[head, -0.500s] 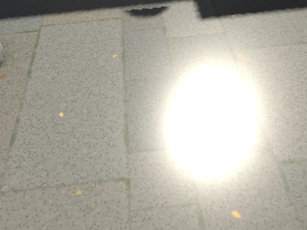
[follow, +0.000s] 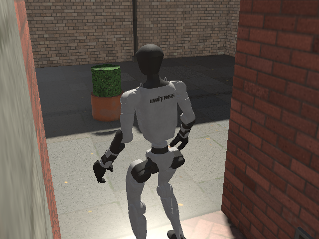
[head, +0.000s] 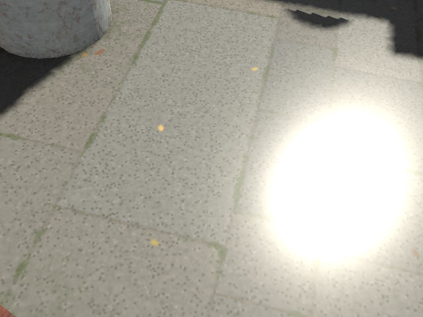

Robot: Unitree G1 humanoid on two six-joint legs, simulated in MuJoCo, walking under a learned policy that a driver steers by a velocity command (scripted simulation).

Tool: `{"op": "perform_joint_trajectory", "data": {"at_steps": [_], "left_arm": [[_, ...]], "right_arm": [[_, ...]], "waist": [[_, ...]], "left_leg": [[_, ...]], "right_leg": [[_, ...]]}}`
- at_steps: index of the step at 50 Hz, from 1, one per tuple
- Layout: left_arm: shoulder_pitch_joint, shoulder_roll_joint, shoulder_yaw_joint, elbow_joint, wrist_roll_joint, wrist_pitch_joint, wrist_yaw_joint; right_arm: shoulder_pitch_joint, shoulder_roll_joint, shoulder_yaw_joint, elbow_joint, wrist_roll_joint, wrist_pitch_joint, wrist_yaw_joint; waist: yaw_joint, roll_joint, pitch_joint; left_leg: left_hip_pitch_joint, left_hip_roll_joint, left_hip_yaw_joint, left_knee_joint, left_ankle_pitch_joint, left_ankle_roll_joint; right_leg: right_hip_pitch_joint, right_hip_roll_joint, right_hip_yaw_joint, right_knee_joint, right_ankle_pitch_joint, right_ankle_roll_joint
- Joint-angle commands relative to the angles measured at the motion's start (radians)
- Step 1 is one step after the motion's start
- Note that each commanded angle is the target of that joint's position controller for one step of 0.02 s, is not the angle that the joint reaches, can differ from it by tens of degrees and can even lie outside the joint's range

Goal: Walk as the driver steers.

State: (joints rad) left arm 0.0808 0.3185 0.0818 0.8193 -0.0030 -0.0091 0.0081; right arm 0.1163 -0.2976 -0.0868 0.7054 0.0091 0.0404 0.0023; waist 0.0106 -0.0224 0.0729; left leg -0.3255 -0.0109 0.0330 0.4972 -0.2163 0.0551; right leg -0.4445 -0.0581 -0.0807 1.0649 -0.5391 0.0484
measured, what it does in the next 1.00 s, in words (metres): walks ahead: right foot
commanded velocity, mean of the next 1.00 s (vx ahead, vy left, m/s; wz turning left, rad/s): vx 0.17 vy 0.00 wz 0.10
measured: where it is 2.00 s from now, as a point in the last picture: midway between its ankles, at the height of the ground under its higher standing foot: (201, 216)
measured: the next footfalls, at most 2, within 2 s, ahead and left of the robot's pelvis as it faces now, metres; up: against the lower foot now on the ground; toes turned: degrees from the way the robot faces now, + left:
right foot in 0.30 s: +0.07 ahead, -0.15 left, +0.00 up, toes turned +3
right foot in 1.22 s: +0.49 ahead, -0.09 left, +0.00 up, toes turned +3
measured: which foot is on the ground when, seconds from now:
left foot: down 0.00-1.00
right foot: up 0.00-0.28, down 0.30-0.72, up 0.74-1.00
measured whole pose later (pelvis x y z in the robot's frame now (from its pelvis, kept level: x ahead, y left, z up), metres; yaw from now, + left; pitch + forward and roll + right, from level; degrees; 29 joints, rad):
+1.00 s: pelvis +0.16 +0.02 +0.01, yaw +4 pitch +0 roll -1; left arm 0.03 0.29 0.03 0.92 -0.02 -0.09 -0.02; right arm 0.43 -0.20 -0.05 1.03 0.01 -0.08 0.00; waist -0.06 -0.03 0.02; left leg 0.07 -0.03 0.04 0.14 -0.23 0.05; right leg -0.65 -0.09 0.01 0.84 -0.08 -0.01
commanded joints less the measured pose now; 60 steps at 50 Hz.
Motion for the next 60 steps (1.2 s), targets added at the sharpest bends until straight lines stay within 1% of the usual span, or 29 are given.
{"op": "perform_joint_trajectory", "data": {"at_steps": [1,5,12,14,15,16,17,18,21,23,25,26,28,31,34,35,36,37,38,39,40,42,44,45,50,52,55,58,60], "left_arm": [[-0.020,0.082,0.016,-0.052,0.008,-0.005,0.014],[0.018,0.065,0.006,-0.028,0.003,0.006,0.016],[0.017,0.059,-0.001,0.010,0.000,0.022,0.012],[0.066,0.040,-0.011,0.045,0.017,0.003,-0.001],[0.079,0.084,-0.007,0.055,0.032,-0.006,-0.002],[0.047,0.116,-0.009,0.050,0.029,-0.012,0.000],[-0.002,0.091,-0.018,0.056,0.028,-0.019,-0.006],[-0.052,0.050,-0.032,0.050,0.029,-0.029,-0.012],[-0.015,0.077,-0.033,0.082,0.021,-0.054,-0.015],[0.016,0.066,-0.039,0.105,0.013,-0.054,-0.008],[0.049,0.077,-0.035,0.125,0.005,-0.042,0.003],[0.064,0.104,-0.026,0.128,-0.002,-0.036,0.008],[0.107,0.145,-0.012,0.137,-0.017,-0.036,0.016],[0.103,0.129,-0.008,0.133,-0.020,-0.057,0.017],[0.022,0.120,-0.008,0.114,-0.041,-0.054,0.006],[0.009,0.112,-0.010,0.106,-0.033,-0.043,0.004],[-0.009,0.063,-0.026,0.098,-0.022,-0.042,0.001],[-0.016,-0.021,-0.051,0.076,-0.003,-0.047,-0.004],[-0.068,0.011,-0.045,0.024,-0.021,-0.064,0.000],[-0.051,0.059,-0.032,0.033,-0.044,-0.079,-0.005],[-0.033,0.060,-0.035,0.048,-0.048,-0.092,-0.014],[-0.045,0.061,-0.030,0.065,-0.026,-0.100,-0.018],[-0.060,0.039,-0.033,0.063,-0.016,-0.094,-0.029],[-0.070,0.020,-0.037,0.064,-0.017,-0.093,-0.032],[-0.226,-0.020,-0.054,0.001,-0.008,-0.101,-0.037],[-0.276,-0.015,-0.053,-0.013,-0.021,-0.107,-0.054],[-0.307,0.000,-0.050,-0.036,-0.025,-0.107,-0.066],[-0.214,0.059,-0.020,-0.015,-0.026,-0.104,-0.074],[0.038,0.116,0.018,0.060,-0.025,-0.096,-0.065]], "right_arm": [[-0.019,-0.130,-0.029,-0.053,0.011,-0.032,-0.017],[-0.032,-0.139,-0.024,-0.044,-0.017,-0.033,-0.017],[-0.053,-0.101,0.002,0.004,-0.014,-0.035,-0.002],[-0.039,-0.060,0.019,0.039,0.006,-0.034,-0.019],[-0.002,-0.042,0.024,0.052,-0.009,-0.039,-0.026],[0.068,-0.036,0.021,0.074,-0.026,-0.037,-0.032],[0.013,-0.041,0.021,0.056,-0.030,-0.028,-0.042],[-0.040,-0.065,0.017,0.057,-0.028,-0.024,-0.050],[-0.040,-0.076,0.010,0.088,-0.015,-0.014,-0.053],[-0.031,-0.065,0.010,0.111,-0.011,-0.020,-0.046],[-0.013,-0.044,0.010,0.140,-0.003,-0.025,-0.043],[-0.016,-0.038,0.009,0.142,0.001,-0.031,-0.041],[-0.056,-0.031,0.009,0.128,0.009,-0.058,-0.034],[-0.044,-0.038,0.003,0.145,0.021,-0.097,-0.016],[0.074,-0.024,-0.005,0.222,0.019,-0.111,-0.008],[0.148,-0.036,-0.016,0.258,-0.004,-0.107,0.002],[0.237,-0.053,-0.025,0.286,-0.001,-0.103,0.004],[0.332,-0.125,-0.038,0.298,0.011,-0.100,-0.002],[0.387,-0.201,-0.049,0.307,0.004,-0.112,0.017],[0.307,-0.132,-0.025,0.287,-0.002,-0.131,0.021],[0.252,-0.105,-0.015,0.260,0.001,-0.147,0.023],[0.213,-0.086,-0.006,0.245,0.004,-0.154,0.027],[0.251,-0.055,0.007,0.257,-0.004,-0.146,0.023],[0.278,-0.062,0.007,0.267,0.006,-0.140,0.013],[0.319,-0.089,0.009,0.286,0.006,-0.127,-0.015],[0.339,-0.096,0.009,0.292,0.000,-0.127,-0.026],[0.348,-0.100,0.004,0.309,0.011,-0.125,-0.025],[0.322,-0.118,-0.005,0.305,0.004,-0.109,-0.035],[0.306,-0.122,-0.005,0.296,-0.006,-0.082,-0.038]], "waist": [[0.005,0.078,-0.212],[0.021,0.136,-0.217],[0.002,0.171,-0.129],[0.040,0.117,-0.100],[0.010,0.040,-0.110],[-0.057,-0.098,-0.110],[-0.051,-0.190,-0.085],[-0.047,-0.144,-0.052],[-0.021,-0.071,-0.073],[-0.010,-0.039,-0.081],[0.007,-0.048,-0.090],[0.017,-0.082,-0.063],[0.037,-0.141,0.014],[0.026,-0.131,0.044],[-0.049,-0.090,0.011],[-0.073,-0.046,-0.036],[-0.103,0.020,-0.061],[-0.115,0.255,-0.086],[-0.133,0.358,-0.064],[-0.080,0.197,-0.012],[-0.050,0.146,-0.004],[-0.037,0.089,0.010],[-0.038,0.102,-0.007],[-0.042,0.099,-0.005],[-0.065,0.098,0.044],[-0.071,0.101,0.064],[-0.056,0.120,0.080],[0.006,0.153,-0.011],[0.130,0.163,-0.169]], "left_leg": [[0.329,0.267,-0.266,-0.136,0.603,0.202],[0.258,0.233,-0.220,-0.158,0.586,0.211],[0.134,0.200,-0.227,-0.157,0.257,0.163],[0.065,0.147,-0.207,-0.124,0.125,0.078],[0.050,0.083,-0.167,-0.053,0.052,0.015],[0.062,0.006,-0.106,-0.019,-0.090,-0.037],[0.142,0.004,-0.086,-0.043,-0.102,-0.061],[0.197,0.019,-0.102,-0.058,-0.028,-0.064],[0.228,0.041,-0.126,-0.073,0.103,-0.039],[0.215,0.046,-0.127,-0.088,0.128,-0.036],[0.165,-0.003,-0.068,-0.047,-0.058,-0.037],[0.093,-0.032,-0.030,0.008,-0.170,-0.039],[-0.059,-0.009,-0.001,0.136,-0.207,-0.035],[-0.141,0.064,-0.033,0.194,-0.223,-0.011],[0.126,0.020,0.051,-0.039,-0.061,0.001],[0.263,-0.003,0.056,-0.048,0.009,-0.004],[0.367,0.050,-0.030,-0.085,-0.031,0.014],[0.484,0.228,-0.339,-0.238,-0.161,0.096],[0.501,0.385,-0.686,-0.362,-0.301,0.243],[0.471,0.407,-0.668,-0.358,-0.319,0.255],[0.470,0.370,-0.572,-0.363,-0.298,0.220],[0.472,0.314,-0.408,-0.381,-0.091,0.154],[0.454,0.265,-0.287,-0.389,0.110,0.129],[0.451,0.254,-0.247,-0.396,0.155,0.125],[0.330,0.203,-0.121,-0.439,0.223,0.117],[0.294,0.204,-0.084,-0.448,0.232,0.104],[0.352,0.240,-0.069,-0.426,0.283,0.095],[0.483,0.269,-0.052,-0.269,0.646,0.071],[0.472,0.231,-0.014,0.056,0.904,0.038]], "right_leg": [[-0.204,-0.026,0.127,0.059,0.073,0.002],[-0.045,0.006,0.108,-0.110,0.154,0.019],[0.178,0.016,0.086,-0.434,0.234,-0.012],[0.314,0.018,0.073,-0.670,0.428,-0.029],[0.354,-0.058,0.165,-0.685,0.592,-0.049],[0.312,-0.142,0.213,-0.681,0.651,-0.103],[0.153,-0.171,0.278,-0.752,0.422,-0.159],[0.109,-0.122,0.256,-0.780,0.291,-0.131],[0.154,-0.055,0.182,-0.767,0.299,-0.071],[0.201,-0.043,0.164,-0.753,0.330,-0.071],[0.238,-0.038,0.178,-0.781,0.088,-0.101],[0.245,-0.072,0.237,-0.819,-0.077,-0.136],[0.267,-0.231,0.445,-0.931,-0.271,-0.233],[0.320,-0.281,0.474,-0.945,-0.133,-0.265],[0.204,-0.165,0.286,-0.868,-0.004,-0.202],[0.138,-0.113,0.224,-0.789,0.054,-0.195],[0.050,-0.060,0.150,-0.649,0.104,-0.166],[-0.121,0.044,0.023,-0.338,0.107,-0.096],[-0.294,0.113,0.079,-0.109,-0.082,-0.095],[-0.369,0.033,0.166,0.034,-0.035,-0.121],[-0.393,-0.005,0.185,0.059,0.087,-0.142],[-0.406,-0.053,0.159,-0.002,0.254,-0.144],[-0.356,-0.056,0.129,-0.062,0.340,-0.116],[-0.366,-0.060,0.113,-0.069,0.369,-0.094],[-0.283,-0.014,0.062,-0.361,0.557,-0.038],[-0.203,0.014,0.039,-0.476,0.652,-0.040],[-0.168,0.023,0.060,-0.566,0.661,-0.069],[-0.065,0.059,0.041,-0.568,0.557,-0.119],[0.219,0.109,0.003,-0.571,0.512,-0.174]]}}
